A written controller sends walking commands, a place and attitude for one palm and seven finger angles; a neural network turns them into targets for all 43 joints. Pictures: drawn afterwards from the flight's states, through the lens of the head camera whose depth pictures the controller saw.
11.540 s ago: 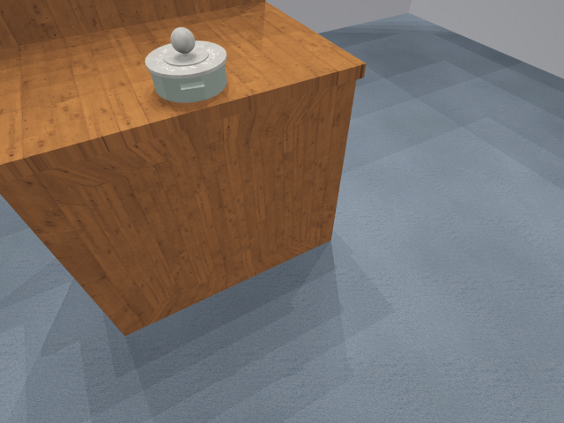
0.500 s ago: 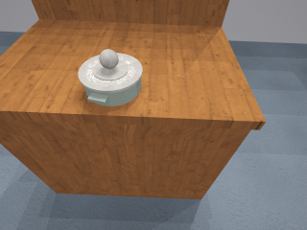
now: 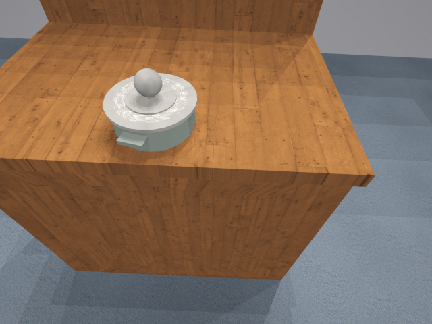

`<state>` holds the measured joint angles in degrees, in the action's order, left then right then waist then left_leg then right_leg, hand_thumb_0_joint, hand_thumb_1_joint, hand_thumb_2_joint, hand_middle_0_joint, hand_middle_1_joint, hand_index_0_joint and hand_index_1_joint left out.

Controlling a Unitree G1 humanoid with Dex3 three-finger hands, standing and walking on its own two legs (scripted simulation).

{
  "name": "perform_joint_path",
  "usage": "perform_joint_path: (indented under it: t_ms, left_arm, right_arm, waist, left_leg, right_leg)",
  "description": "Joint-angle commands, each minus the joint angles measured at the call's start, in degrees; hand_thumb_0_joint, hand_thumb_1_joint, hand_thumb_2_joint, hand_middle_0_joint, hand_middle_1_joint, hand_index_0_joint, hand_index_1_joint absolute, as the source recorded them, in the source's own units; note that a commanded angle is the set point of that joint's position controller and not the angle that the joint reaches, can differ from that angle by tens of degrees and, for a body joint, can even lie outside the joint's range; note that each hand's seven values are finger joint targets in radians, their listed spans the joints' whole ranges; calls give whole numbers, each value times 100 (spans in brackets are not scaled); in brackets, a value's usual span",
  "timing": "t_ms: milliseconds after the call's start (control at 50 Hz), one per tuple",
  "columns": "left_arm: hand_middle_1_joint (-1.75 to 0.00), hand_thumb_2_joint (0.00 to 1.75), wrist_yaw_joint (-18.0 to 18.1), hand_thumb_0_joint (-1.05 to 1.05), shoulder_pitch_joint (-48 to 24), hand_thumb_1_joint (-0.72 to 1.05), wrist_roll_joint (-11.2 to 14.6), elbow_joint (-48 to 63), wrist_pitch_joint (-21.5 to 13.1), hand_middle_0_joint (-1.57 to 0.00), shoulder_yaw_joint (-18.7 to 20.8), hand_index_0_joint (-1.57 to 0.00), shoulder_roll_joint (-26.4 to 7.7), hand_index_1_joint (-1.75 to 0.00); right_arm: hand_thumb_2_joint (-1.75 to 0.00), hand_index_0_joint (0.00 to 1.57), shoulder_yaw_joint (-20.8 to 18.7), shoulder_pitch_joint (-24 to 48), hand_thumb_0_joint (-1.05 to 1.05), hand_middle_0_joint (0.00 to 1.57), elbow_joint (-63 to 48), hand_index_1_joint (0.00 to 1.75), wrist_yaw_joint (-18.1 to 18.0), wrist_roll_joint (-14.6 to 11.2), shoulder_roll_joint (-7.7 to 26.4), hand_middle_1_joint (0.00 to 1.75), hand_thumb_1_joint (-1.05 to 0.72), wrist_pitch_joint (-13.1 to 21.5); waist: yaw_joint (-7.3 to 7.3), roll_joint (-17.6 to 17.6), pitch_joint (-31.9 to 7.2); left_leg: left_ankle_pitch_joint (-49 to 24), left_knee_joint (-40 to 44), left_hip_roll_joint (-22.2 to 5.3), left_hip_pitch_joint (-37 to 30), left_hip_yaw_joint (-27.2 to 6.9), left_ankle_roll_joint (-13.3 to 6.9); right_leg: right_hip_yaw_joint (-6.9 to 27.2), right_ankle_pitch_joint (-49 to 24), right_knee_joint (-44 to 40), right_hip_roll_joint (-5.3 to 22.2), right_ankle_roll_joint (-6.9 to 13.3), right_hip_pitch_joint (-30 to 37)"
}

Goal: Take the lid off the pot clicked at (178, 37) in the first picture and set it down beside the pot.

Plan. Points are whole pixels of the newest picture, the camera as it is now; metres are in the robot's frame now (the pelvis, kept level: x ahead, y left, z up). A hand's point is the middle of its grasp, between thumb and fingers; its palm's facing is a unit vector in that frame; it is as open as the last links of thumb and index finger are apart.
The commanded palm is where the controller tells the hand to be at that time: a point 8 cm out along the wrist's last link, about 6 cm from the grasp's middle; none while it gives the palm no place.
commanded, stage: look again from close up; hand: left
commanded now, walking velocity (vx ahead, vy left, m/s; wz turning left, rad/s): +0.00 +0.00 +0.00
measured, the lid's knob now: (148, 82) +0.51 +0.17 +0.18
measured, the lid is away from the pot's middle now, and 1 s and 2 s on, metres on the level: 0.00 0.00 0.00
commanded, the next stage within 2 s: lift the closed hand beside the body in 0.28 s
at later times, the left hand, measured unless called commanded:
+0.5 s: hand out of the picture +0.10 +0.19 -0.11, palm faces +0.18 -0.94 -0.29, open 7.1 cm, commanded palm +0.08 +0.22 -0.03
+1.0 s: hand out of the picture +0.11 +0.18 +0.07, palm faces +0.38 -0.85 -0.36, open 3.1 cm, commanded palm +0.05 +0.22 +0.11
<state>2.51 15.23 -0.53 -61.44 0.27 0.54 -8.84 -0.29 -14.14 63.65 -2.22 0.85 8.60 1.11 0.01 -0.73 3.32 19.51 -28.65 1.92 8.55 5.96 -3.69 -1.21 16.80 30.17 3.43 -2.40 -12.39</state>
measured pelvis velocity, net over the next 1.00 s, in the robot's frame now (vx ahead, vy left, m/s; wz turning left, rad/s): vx -0.02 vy -0.06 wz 0.06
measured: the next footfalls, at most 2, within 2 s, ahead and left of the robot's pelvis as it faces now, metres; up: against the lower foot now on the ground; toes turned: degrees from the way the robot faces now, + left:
none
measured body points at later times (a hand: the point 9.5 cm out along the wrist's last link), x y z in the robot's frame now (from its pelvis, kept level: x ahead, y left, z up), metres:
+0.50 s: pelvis +0.00 -0.01 +0.00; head +0.00 -0.02 +0.45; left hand +0.09 +0.23 -0.09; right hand +0.05 -0.24 -0.14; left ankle -0.04 +0.07 -0.73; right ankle -0.01 -0.15 -0.73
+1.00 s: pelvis -0.02 -0.06 +0.01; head -0.04 -0.08 +0.46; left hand +0.08 +0.23 +0.10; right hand +0.21 -0.25 -0.04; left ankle -0.04 +0.07 -0.73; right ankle -0.01 -0.15 -0.73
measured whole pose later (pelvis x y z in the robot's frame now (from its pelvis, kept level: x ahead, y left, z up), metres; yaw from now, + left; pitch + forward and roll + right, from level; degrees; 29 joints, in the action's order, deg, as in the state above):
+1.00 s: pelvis -0.02 -0.06 +0.01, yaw +3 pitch -4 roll -1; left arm 4.3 36.5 1.7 15.6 -4.8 9.1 -14.3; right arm 0.3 -9.4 33.2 -2.9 1.0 12.0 12.2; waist 5.2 3.5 0.9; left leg 14.8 -24.4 -2.2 5.4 1.0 0.7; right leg -6.4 12.1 22.2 -0.8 2.2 -6.0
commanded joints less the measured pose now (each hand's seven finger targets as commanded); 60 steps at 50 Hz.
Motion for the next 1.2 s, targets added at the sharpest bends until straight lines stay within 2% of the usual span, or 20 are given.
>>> perform_joint_path:
  t_ms: [0, 340, 360, 380, 400, 420, 440, 460, 500, 520, 560, 640, 660, 720, 760, 820, 880, 940, 1000, 1180]
  left_arm:
    - [-30, 90, 17, 0, 320, 90, -14, 186, -73, -20, 94, -20, -521, -30]
    - [-30, 90, -7, 0, 290, 90, -4, 184, -68, -20, 116, -20, -530, -30]
    - [-30, 90, 213, 0, 707, 90, -74, -110, -137, -20, 50, -20, -637, -30]
    - [-35, 90, 285, 0, -3052, 90, 517, 7192, -929, -24, 299, -24, -1859, -35]
    - [-40, 90, 501, 0, -530, 90, 141, 6186, -352, -29, 240, -29, -1476, -40]
    - [-44, 90, 608, 0, -256, 90, 134, 5636, -5, -33, 223, -33, -1132, -44]
    - [-49, 90, 639, 0, 790, 90, 205, 5380, 418, -38, -255, -38, -349, -49]
    - [-54, 90, 620, 0, 766, 90, 128, 5734, 436, -42, -513, -42, -135, -54]
    - [-64, 90, 559, 0, 2171, 90, -5, 4704, 415, -51, -278, -51, 65, -64]
    - [-68, 90, 483, 0, 2654, 90, -42, 4634, 364, -55, -14, -55, -109, -68]
    - [-78, 90, 309, 0, 3434, 90, -39, 4822, 165, -64, 458, -64, -409, -78]
    - [-97, 90, 227, 0, 1694, 90, 132, 7520, -565, -82, 1173, -82, -1485, -97]
    - [-102, 90, 253, 0, 1302, 90, 127, 8065, -685, -86, 1160, -86, -1500, -102]
    - [-116, 90, 309, 0, 1318, 90, 175, 8114, -699, -99, 1028, -99, -1187, -116]
    - [-126, 90, 267, 0, 1320, 90, 200, 7940, -695, -108, 846, -108, -950, -126]
    - [-140, 90, 202, 0, 1447, 90, 228, 8364, -820, -121, 897, -121, -1048, -140]
    - [-150, 90, 250, 0, 1585, 90, 239, 8987, -896, -130, 1367, -130, -1467, -150]
    - [-150, 90, 291, 0, 1880, 90, 235, 9077, -876, -130, 1718, -130, -1649, -150]
    - [-150, 90, 245, 0, 2165, 90, 232, 9192, -913, -130, 1610, -130, -1435, -150]
    - [-150, 90, 242, 0, 2448, 90, 187, 9479, -1075, -130, 1936, -130, -1619, -150]
  right_arm:
    - [-90, 20, -97, -331, 0, 20, -154, 30, -29, -32, 529, 30, -90, 77]
    - [-90, 20, -78, -386, 0, 20, -88, 30, -37, -31, 495, 30, -90, 78]
    - [-90, 20, -99, -38, 0, 20, -479, 30, 17, -98, 881, 30, -90, 90]
    - [-90, 20, -87, -65, 0, 20, -2345, 30, 101, -409, 1405, 30, -90, 1179]
    - [-90, 20, 15, 294, 0, 20, -2102, 30, -126, -391, 980, 30, -90, 1589]
    - [-90, 20, 0, 218, 0, 20, -1597, 30, -160, -344, 1094, 30, -90, 1706]
    - [-90, 20, -49, 338, 0, 20, -1807, 30, -23, -459, 951, 30, -90, 1757]
    - [-90, 20, -4, 381, 0, 20, -2086, 30, 77, -326, 980, 30, -90, 1873]
    - [-90, 20, -237, 579, 0, 20, -2211, 30, 215, -191, 1000, 30, -90, 1828]
    - [-90, 20, -332, 639, 0, 20, -2353, 30, 279, -160, 1001, 30, -90, 1683]
    - [-90, 20, -438, 938, 0, 20, -2798, 30, 338, -195, 965, 30, -90, 1437]
    - [-90, 20, -324, 1161, 0, 20, -3684, 30, 189, -240, 976, 30, -90, 1387]
    - [-90, 20, -262, 1122, 0, 20, -3770, 30, 121, -204, 913, 30, -90, 1418]
    - [-90, 20, -164, 841, 0, 20, -3782, 30, -4, -135, 789, 30, -90, 1402]
    - [-90, 20, -172, 800, 0, 20, -3797, 30, -46, -98, 824, 30, -90, 1349]
    - [-90, 20, -184, 807, 0, 20, -3899, 30, -96, -69, 879, 30, -90, 1340]
    - [-90, 20, -168, 902, 0, 20, -3911, 30, -124, -33, 861, 30, -90, 1390]
    - [-90, 20, -158, 1040, 0, 20, -3845, 30, -123, -17, 843, 30, -90, 1398]
    - [-90, 20, -146, 1097, 0, 20, -3821, 30, -118, -25, 763, 30, -90, 1391]
    - [-90, 20, -214, 1243, 0, 20, -3718, 30, -140, -66, 792, 30, -90, 1454]
  waist:
    - [-3, 66, -102]
    - [26, 80, -79]
    - [116, 93, -98]
    - [192, 892, -2825]
    - [296, 1949, -2629]
    - [253, 1695, -2341]
    - [238, 1558, -1584]
    - [185, 963, -1022]
    - [330, -328, -140]
    - [400, -854, 107]
    - [550, -1273, 330]
    - [380, -143, 30]
    - [329, 467, -136]
    - [206, 782, -221]
    - [69, 312, 36]
    - [135, 14, -140]
    - [287, 276, -488]
    - [388, 293, -410]
    - [415, 171, -284]
    - [506, -88, -101]
  left_leg:
    - [-1995, 531, -815, 39, -738, 85]
    - [-1974, 657, -839, 16, -781, 93]
    - [-3413, -275, -1041, 257, -666, 259]
    - [-3750, 548, -380, -917, -1054, 582]
    - [-4553, 533, -724, -1250, -962, 721]
    - [-4403, 525, -664, -957, -978, 828]
    - [-4009, 668, -610, -765, -941, 819]
    - [-3711, 779, -529, -529, -947, 724]
    - [-3453, 783, -525, 96, -880, 560]
    - [-3189, 793, -530, 363, -844, 499]
    - [-2523, 829, -441, 693, -642, 467]
    - [-863, 854, -246, 476, -399, 334]
    - [-754, 833, -190, 301, -347, 304]
    - [-794, 714, -145, -13, -302, 255]
    - [-687, 602, -124, -64, -300, 216]
    - [-692, 551, -97, -223, -260, 144]
    - [-1056, 574, -103, -359, -283, 149]
    - [-1298, 645, -132, -349, -336, 188]
    - [-1480, 696, -166, -295, -347, 178]
    - [-1457, 767, -216, -327, -358, 168]
  right_leg:
    - [271, -1563, -274, 309, 353, 43]
    - [236, -1433, -355, 285, 362, 104]
    - [380, -2696, -343, 470, 317, 54]
    - [10, -2600, -37, 36, 438, 919]
    - [-40, -1553, 19, -44, 536, 475]
    - [-148, -1326, -66, -66, 446, 396]
    - [-288, -1042, -273, -98, 398, 214]
    - [-394, -1159, -501, -180, 387, 348]
    - [-561, -1339, -658, -208, 371, 242]
    - [-581, -1382, -650, -227, 363, 230]
    - [-527, -1256, -658, -268, 376, 356]
    - [-167, -232, -1055, -195, 320, 216]
    - [-58, -130, -1140, -191, 322, 203]
    - [-15, -189, -1284, -239, 324, 138]
    - [-41, -75, -1472, -275, 259, -122]
    - [61, 135, -1637, -224, 226, -40]
    - [83, -323, -1564, -208, 243, 320]
    - [47, -679, -1500, -256, 246, 482]
    - [7, -910, -1425, -255, 235, 591]
    - [7, -633, -1514, -287, 207, 496]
